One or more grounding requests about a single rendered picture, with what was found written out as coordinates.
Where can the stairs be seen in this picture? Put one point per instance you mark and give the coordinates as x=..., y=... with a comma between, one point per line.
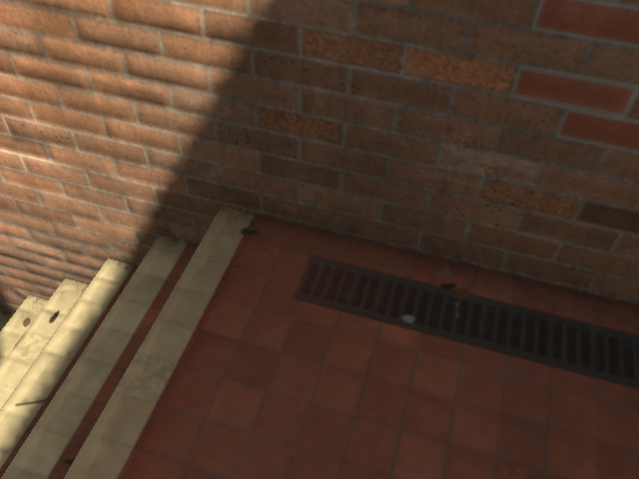
x=61, y=359

